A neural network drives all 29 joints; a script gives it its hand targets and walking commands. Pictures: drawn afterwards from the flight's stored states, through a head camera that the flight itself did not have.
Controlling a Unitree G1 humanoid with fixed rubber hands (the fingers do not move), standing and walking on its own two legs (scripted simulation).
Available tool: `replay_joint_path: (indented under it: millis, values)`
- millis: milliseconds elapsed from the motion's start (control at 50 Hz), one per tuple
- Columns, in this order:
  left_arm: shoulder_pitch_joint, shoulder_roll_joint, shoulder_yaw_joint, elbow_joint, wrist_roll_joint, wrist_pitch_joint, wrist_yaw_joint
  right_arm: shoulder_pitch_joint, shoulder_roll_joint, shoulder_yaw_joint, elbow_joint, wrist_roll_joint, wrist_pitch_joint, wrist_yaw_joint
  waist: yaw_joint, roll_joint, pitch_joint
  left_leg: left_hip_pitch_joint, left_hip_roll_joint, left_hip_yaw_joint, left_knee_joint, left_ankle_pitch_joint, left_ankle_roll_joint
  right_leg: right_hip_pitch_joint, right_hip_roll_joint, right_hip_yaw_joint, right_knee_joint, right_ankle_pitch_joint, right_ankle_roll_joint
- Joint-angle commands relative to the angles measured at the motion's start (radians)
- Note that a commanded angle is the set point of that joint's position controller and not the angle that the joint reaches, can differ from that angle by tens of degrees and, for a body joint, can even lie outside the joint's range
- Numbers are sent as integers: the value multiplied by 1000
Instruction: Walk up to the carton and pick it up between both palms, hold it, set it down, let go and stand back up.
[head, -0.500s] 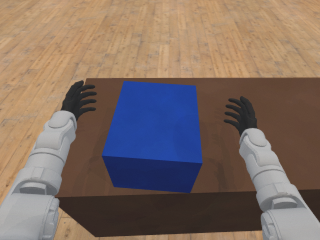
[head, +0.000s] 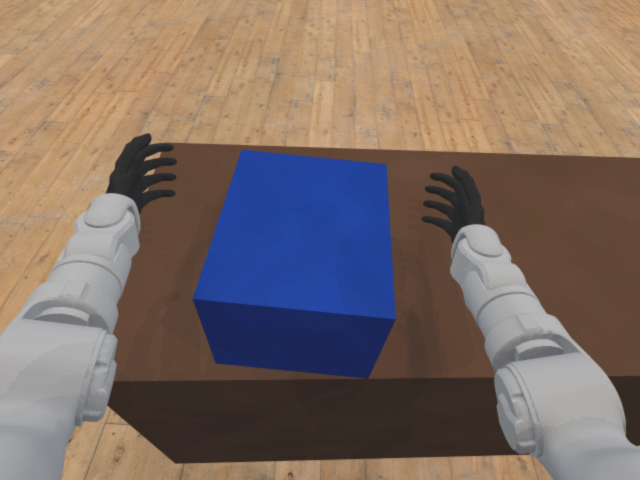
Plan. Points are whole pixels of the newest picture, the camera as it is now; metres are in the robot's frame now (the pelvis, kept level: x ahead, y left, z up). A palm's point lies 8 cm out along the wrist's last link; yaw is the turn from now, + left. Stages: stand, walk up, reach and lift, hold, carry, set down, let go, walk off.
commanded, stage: reach and lift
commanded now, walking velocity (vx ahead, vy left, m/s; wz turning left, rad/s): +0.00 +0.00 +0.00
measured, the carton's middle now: (303, 261) +0.46 +0.01 -0.03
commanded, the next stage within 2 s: none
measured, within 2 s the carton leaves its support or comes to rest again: neither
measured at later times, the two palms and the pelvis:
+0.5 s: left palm (172, 247) +0.44 +0.20 +0.03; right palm (451, 265) +0.42 -0.20 +0.02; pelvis -0.03 +0.00 -0.04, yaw +0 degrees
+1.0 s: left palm (186, 251) +0.44 +0.18 +0.02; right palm (420, 265) +0.42 -0.16 +0.02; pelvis -0.03 +0.00 -0.03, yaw +1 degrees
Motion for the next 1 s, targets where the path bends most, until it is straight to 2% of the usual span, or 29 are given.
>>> replay_joint_path:
  millis: [0,100,180,280,360,420,480,580,660,740,820,880,980]
  values:
    - [-437,67,-56,25,-46,-139,4,-394,-156,-58,-42,-37,-120,6,-45,80,-508,61,23,11,48,459,-96,178,0,18,86,246,-2]
    - [-469,32,-107,150,-83,-236,16,-436,-113,-37,20,-49,-179,25,-38,69,-492,-52,28,5,78,342,-84,50,-13,18,136,108,-5]
    - [-539,53,-124,179,-116,-315,42,-498,-102,-29,20,-46,-222,37,-20,80,-638,-150,27,14,125,291,-77,10,-25,24,210,73,0]
    - [-610,115,-101,162,-130,-363,77,-550,-135,-46,-12,-57,-255,31,-5,95,-922,-233,17,39,199,314,-88,41,-26,25,304,173,15]
    - [-598,136,-58,174,-104,-366,71,-546,-124,-44,-16,-72,-270,13,-6,48,-1021,-320,0,56,238,348,-83,131,-23,24,356,307,38]
    - [-560,122,-31,210,-79,-362,47,-524,-92,-24,13,-72,-281,0,-13,-3,-969,-390,-11,58,238,342,-71,196,-27,32,369,353,52]
    - [-523,96,-26,247,-66,-358,22,-502,-64,6,54,-55,-292,-8,-21,-20,-868,-406,-15,50,222,329,-61,211,-35,38,363,351,57]
    - [-523,40,-72,281,-71,-358,-4,-489,-23,30,112,-28,-300,-11,-42,24,-703,-351,-12,28,197,301,-62,125,-44,39,324,252,41]
    - [-555,-1,-96,265,-70,-369,1,-498,11,-7,117,-56,-311,-13,-60,81,-659,-301,-6,18,197,288,-71,33,-45,33,304,169,26]
    - [-580,-30,-73,221,-36,-381,19,-507,30,-81,106,-117,-324,-21,-69,130,-715,-253,-1,19,212,316,-86,-10,-41,27,297,161,18]
    - [-589,-45,-10,174,27,-384,41,-511,44,-157,91,-191,-332,-37,-67,144,-815,-228,1,27,224,362,-96,15,-31,21,294,213,19]
    - [-577,-65,54,139,92,-377,56,-504,72,-193,75,-240,-333,-45,-55,130,-856,-218,3,35,218,391,-97,62,-22,15,287,262,22]
    - [-550,-118,126,140,161,-361,59,-498,127,-216,54,-293,-326,-40,-38,67,-808,-226,6,41,182,393,-82,132,-19,16,255,288,25]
